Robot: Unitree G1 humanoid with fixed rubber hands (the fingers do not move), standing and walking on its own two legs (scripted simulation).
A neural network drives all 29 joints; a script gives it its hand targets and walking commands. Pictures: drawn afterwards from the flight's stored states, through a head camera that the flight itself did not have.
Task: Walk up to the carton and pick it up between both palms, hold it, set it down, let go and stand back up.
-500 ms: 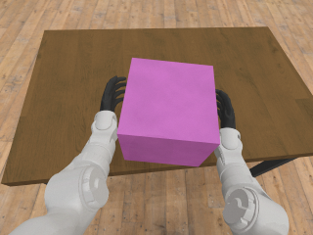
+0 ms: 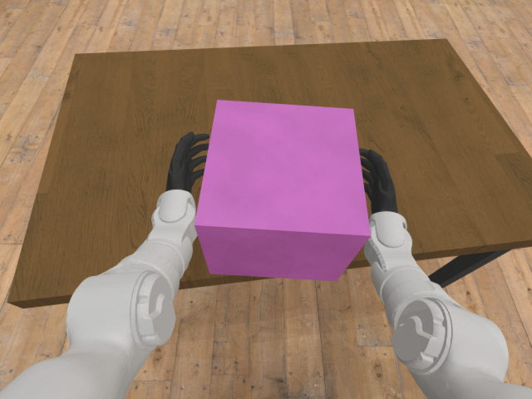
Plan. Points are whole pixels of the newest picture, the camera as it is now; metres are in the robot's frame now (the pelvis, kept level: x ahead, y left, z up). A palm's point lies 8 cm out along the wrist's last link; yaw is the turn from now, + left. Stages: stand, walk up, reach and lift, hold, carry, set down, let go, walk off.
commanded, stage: reach and lift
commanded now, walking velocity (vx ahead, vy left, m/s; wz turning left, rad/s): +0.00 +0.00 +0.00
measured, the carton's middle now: (279, 194) +0.45 +0.01 +0.00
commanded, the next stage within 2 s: none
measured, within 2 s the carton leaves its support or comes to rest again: leaves its support in 0.60 s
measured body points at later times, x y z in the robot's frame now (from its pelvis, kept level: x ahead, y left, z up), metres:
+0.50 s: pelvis +0.00 +0.00 -0.01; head +0.07 +0.01 +0.43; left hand +0.43 +0.17 +0.03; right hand +0.43 -0.14 +0.03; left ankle +0.01 +0.11 -0.73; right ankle +0.00 -0.13 -0.73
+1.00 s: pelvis -0.03 +0.00 +0.00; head -0.02 +0.00 +0.44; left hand +0.41 +0.17 +0.12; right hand +0.41 -0.15 +0.11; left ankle +0.01 +0.11 -0.73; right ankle +0.00 -0.13 -0.73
